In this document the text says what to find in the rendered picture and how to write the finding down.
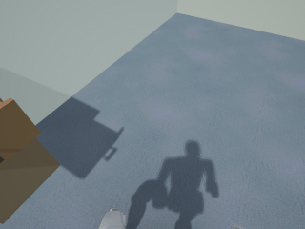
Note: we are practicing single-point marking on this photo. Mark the robot left thigh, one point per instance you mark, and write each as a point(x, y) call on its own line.
point(113, 220)

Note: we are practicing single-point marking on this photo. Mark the drawer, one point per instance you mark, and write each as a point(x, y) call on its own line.
point(16, 129)

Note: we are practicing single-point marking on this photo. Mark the cabinet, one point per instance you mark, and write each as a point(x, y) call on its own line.
point(22, 175)

